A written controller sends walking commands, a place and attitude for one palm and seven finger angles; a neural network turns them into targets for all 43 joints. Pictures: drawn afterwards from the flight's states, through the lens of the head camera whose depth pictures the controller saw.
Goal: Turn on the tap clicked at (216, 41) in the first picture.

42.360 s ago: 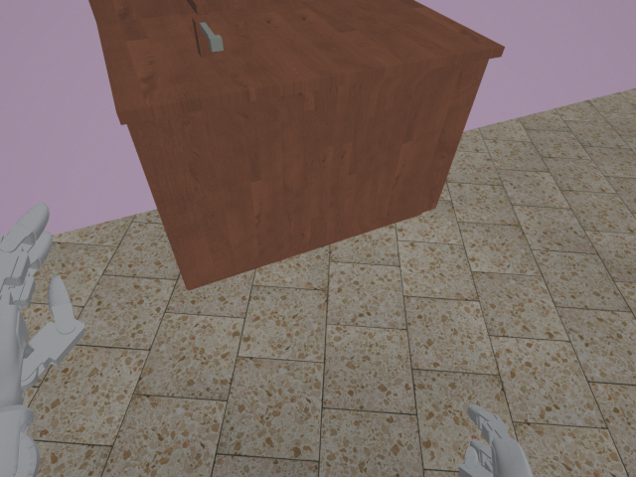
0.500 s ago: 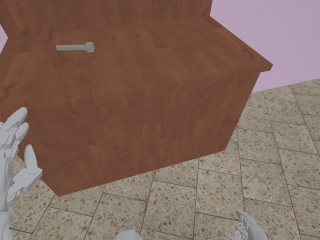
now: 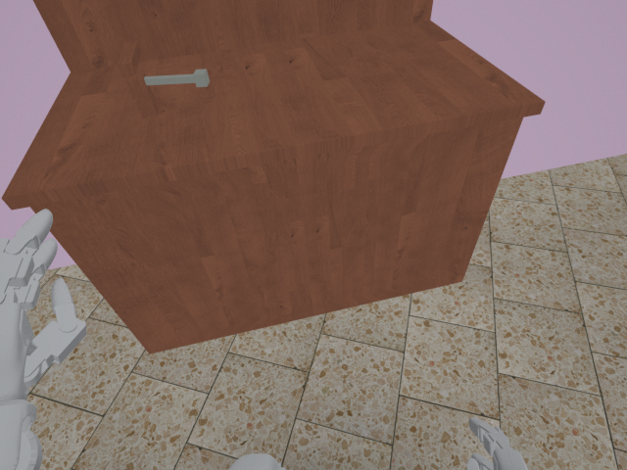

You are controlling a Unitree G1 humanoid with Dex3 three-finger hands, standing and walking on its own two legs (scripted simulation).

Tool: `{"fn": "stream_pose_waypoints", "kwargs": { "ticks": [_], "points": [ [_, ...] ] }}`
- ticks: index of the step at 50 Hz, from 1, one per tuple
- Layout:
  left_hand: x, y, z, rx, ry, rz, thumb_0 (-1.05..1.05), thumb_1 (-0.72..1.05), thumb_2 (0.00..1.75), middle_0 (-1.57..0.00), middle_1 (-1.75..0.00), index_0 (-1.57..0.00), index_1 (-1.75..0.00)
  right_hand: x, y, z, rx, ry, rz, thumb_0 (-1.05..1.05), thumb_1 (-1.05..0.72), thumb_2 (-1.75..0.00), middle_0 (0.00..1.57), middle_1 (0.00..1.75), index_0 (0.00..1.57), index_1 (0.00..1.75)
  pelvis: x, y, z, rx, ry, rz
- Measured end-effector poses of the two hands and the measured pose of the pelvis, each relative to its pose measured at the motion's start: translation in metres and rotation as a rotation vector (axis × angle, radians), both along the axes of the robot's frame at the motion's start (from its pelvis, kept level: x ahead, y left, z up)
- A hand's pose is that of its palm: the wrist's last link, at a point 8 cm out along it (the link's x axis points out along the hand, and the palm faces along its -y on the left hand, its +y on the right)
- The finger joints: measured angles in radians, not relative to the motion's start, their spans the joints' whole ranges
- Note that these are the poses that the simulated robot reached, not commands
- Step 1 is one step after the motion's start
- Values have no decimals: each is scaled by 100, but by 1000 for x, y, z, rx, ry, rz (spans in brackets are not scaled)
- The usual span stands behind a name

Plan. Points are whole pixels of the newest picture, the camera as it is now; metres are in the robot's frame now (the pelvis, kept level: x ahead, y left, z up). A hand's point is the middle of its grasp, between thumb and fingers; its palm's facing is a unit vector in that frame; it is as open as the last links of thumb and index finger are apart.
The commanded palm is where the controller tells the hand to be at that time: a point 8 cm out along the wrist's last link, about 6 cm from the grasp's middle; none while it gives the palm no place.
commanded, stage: stop stepping back and stand still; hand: left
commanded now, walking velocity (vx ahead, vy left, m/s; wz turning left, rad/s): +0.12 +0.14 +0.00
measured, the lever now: (201, 78) +0.85 +0.30 +0.13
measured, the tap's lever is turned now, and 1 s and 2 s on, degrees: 76 76 76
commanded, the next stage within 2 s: stand and check the lever's angle in 0.84 s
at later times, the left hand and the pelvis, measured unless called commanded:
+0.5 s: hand (127, 330) +0.21 +0.18 +0.17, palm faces +0.39 -0.82 -0.42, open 7.5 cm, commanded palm +0.16 +0.24 +0.19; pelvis +0.00 -0.05 +0.01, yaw +1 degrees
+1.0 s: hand (97, 312) +0.22 +0.21 +0.18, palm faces +0.40 -0.83 -0.38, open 7.4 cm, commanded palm +0.17 +0.26 +0.19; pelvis +0.01 -0.02 +0.01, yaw +1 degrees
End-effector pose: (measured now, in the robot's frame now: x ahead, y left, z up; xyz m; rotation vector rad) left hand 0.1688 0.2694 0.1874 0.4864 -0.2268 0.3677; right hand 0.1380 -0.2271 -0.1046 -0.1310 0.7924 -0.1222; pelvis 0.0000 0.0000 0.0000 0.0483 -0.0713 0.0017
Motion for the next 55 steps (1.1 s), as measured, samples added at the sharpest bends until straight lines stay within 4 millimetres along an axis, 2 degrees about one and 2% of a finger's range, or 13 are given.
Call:
{"fn": "stream_pose_waypoints", "kwargs": {
  "ticks": [5,8,11,14,17,21,25,30,33,36,42,50,55],
  "points": [
    [-5,-9,12,7,-16,-36,2,89,90,-21,-31,-21,-30,4,-7,27,-36,-62,-5,2,-90,-90,21,30,21,30,-2,-6,10,21,22,-3],
    [-5,-11,20,12,-78,-54,2,89,90,-21,-31,-21,-30,9,-14,36,-82,-111,2,2,-90,-90,21,30,21,30,-4,-3,7,-4,37,-8],
    [-1,-9,24,45,-109,-38,2,89,90,-21,-31,-21,-30,12,-19,36,-85,-131,-2,1,-90,-90,20,30,20,30,-10,-6,4,-2,26,4],
    [0,-6,23,61,-96,3,2,89,90,-21,-31,-21,-30,12,-21,30,-45,-123,-5,1,-90,-90,20,30,20,30,-5,-16,2,4,28,18],
    [-2,-11,9,60,-29,53,2,89,90,-20,-31,-21,-30,14,-25,16,-8,-105,4,1,-90,-90,20,30,20,30,2,-27,-4,11,40,19],
    [-4,-32,-9,-13,53,50,2,89,90,-20,-31,-20,-30,15,-32,4,0,-22,43,1,-90,-90,20,30,20,30,0,-37,0,-19,23,35],
    [-3,-50,3,-11,40,10,2,89,90,-21,-31,-21,-30,17,-41,13,-20,7,61,2,-90,-90,20,30,20,30,3,-45,9,1,26,26],
    [3,-50,24,51,-44,-6,2,89,90,-21,-31,-21,-30,30,-54,24,-53,-41,39,2,-90,-90,21,30,20,30,10,-49,9,-18,33,28],
    [8,-43,23,41,-55,13,2,89,90,-21,-31,-21,-30,39,-59,27,-58,-58,14,2,-90,-90,20,30,20,30,13,-49,8,-33,30,27],
    [12,-38,11,4,-9,31,2,89,90,-21,-31,-21,-30,46,-61,33,-59,-80,0,2,-90,-90,20,30,20,30,15,-47,10,-37,30,17],
    [13,-34,-8,-57,58,19,2,89,90,-21,-31,-21,-30,53,-55,44,-83,-103,16,1,-90,-90,20,30,20,30,16,-40,12,-44,26,14],
    [9,-17,8,-31,-5,4,2,89,90,-21,-31,-21,-30,51,-30,48,-85,-101,36,1,-90,-90,20,30,20,30,14,-24,14,-52,26,6],
    [12,0,5,-46,2,18,2,89,90,-21,-31,-21,-30,46,-11,46,-69,-91,37,1,-90,-90,20,30,20,30,13,-12,15,-56,33,0]
  ]
}}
